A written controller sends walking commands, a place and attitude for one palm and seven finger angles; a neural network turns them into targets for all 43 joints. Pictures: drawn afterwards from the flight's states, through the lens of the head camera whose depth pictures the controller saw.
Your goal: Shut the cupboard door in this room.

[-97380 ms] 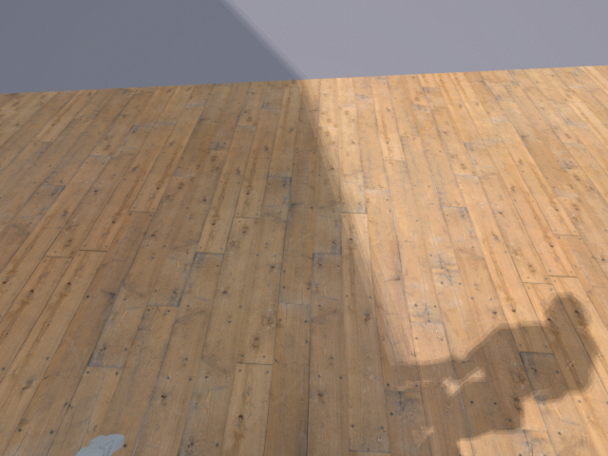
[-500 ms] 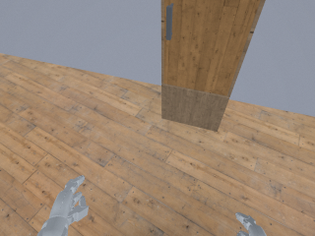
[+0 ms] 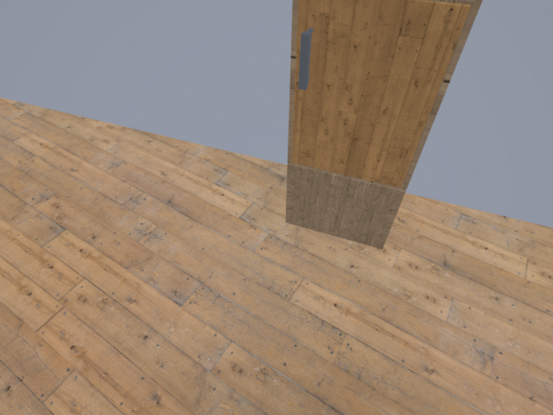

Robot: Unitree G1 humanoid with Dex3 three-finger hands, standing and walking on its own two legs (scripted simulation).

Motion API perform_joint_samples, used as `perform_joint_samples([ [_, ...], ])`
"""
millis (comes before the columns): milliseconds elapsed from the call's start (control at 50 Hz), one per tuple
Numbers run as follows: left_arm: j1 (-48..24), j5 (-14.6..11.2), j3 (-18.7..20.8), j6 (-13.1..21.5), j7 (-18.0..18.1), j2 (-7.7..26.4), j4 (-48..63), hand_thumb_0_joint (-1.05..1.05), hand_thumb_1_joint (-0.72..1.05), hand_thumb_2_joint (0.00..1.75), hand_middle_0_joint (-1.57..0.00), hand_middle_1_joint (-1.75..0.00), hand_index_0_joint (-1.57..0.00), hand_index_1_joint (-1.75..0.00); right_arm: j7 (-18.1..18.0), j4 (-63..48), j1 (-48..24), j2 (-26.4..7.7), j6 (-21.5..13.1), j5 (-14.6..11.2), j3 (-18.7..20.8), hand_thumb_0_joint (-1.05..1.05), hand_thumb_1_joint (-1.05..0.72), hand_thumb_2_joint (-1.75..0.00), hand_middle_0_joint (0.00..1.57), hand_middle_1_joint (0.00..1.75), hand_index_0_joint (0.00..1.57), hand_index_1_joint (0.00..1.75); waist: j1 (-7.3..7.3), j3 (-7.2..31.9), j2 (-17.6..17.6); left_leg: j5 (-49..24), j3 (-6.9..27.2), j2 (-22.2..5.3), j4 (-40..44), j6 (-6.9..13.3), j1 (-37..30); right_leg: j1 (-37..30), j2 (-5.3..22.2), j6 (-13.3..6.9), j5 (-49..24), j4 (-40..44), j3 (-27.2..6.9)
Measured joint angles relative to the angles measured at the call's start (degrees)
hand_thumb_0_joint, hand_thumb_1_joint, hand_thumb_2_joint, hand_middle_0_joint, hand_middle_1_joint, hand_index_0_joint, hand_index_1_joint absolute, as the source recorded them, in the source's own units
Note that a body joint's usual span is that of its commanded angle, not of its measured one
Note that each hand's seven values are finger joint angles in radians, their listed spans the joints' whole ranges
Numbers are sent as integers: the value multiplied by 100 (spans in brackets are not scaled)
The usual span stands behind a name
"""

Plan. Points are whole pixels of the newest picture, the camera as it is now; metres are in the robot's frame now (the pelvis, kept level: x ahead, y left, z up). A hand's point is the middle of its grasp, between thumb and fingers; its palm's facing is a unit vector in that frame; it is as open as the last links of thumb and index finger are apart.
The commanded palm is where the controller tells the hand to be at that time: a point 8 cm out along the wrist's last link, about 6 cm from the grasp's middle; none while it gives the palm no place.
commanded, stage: let the arm hang, fingers relaxed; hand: left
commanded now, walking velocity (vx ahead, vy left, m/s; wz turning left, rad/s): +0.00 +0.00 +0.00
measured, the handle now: (306, 59) +1.03 -0.05 +0.05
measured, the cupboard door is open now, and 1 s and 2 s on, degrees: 0 0 0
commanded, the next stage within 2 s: look to check the result in 0.44 s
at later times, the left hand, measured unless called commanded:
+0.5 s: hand out of the picture -0.02 +0.17 -0.18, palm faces +0.01 -0.99 -0.13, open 7.4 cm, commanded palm none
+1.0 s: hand out of the picture +0.02 +0.20 -0.18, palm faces -0.02 -0.98 -0.21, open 7.4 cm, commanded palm none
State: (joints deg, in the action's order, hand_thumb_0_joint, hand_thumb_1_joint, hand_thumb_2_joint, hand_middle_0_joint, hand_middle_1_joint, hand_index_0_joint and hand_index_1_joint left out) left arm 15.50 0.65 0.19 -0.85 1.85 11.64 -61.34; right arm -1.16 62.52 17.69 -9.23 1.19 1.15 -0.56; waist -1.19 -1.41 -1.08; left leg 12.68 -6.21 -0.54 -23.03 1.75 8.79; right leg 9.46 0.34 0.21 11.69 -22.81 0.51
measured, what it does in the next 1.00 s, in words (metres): stands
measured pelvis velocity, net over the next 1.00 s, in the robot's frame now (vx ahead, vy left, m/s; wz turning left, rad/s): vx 0.02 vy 0.03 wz -0.03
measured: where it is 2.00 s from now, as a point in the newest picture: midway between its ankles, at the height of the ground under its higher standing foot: outside the picture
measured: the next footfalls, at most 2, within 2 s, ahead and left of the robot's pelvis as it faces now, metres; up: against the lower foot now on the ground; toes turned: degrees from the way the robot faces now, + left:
none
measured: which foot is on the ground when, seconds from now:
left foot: down 0.00-1.00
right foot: down 0.00-1.00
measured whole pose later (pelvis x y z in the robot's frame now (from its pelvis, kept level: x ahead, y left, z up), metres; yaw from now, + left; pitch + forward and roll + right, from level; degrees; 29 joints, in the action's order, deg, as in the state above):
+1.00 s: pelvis +0.02 +0.03 +0.00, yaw -1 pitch -2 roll +0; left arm 15.6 1.1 0.4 -0.1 2.2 9.3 -65.6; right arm -2.1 65.2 17.5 -9.1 -0.6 0.8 0.3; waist -1.0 -2.8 0.3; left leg 13.4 -8.3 1.8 -20.7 3.9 5.6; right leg 8.0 2.4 2.4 12.8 -22.9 -1.8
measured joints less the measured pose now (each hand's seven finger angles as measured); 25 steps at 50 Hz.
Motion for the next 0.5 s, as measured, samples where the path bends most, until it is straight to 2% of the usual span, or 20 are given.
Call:
perform_joint_samples([
  [320, 309, 22, -93, 47, 13, -528, -517, 0, 90, 90, -20, -30, -20, -30, -76, 272, -7, 216, -101, -34, 2, 1, -91, -90, 20, 30, 20, 30, 83, 0, 187, 20, -116, 118, 155, 116, -201, -131, 106, 124, 19, 69, -120],
  [500, 342, 37, -72, 72, 35, -579, -550, 0, 90, 90, -20, -30, -20, -30, -103, 269, 49, 276, -134, -38, 15, 1, -91, -90, 20, 30, 20, 30, 73, -20, 196, 54, -158, 169, 157, 171, -220, -128, 154, 179, 48, 48, -166],
])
